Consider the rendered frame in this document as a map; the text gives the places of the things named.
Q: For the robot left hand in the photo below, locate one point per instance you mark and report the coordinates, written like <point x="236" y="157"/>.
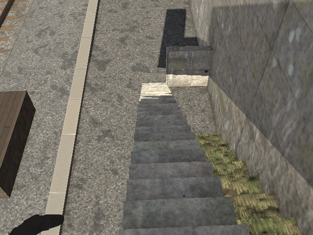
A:
<point x="38" y="223"/>

